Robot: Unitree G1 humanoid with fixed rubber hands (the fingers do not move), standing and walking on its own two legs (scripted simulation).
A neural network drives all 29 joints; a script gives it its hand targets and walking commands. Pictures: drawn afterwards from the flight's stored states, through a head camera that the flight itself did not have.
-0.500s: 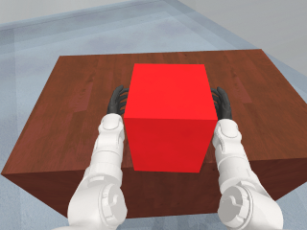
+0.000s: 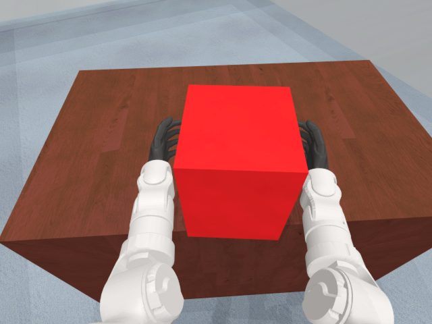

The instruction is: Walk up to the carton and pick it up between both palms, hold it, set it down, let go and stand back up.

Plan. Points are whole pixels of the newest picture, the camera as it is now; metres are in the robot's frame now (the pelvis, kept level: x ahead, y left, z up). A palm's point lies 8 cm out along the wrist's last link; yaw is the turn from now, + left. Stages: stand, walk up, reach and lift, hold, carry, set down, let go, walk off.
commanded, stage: set down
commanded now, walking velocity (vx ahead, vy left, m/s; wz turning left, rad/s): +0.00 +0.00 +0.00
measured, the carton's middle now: (235, 166) +0.42 -0.01 +0.03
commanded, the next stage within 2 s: none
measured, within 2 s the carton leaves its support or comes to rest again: neither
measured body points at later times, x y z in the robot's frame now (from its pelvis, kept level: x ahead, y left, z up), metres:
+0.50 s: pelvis +0.00 +0.00 +0.00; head +0.04 +0.02 +0.45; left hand +0.42 +0.13 +0.07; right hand +0.40 -0.16 +0.08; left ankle -0.01 +0.10 -0.75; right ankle -0.01 -0.10 -0.75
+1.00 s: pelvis +0.00 +0.00 -0.01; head +0.06 +0.01 +0.44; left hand +0.44 +0.14 +0.05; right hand +0.43 -0.16 +0.04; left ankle -0.01 +0.10 -0.75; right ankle -0.01 -0.10 -0.75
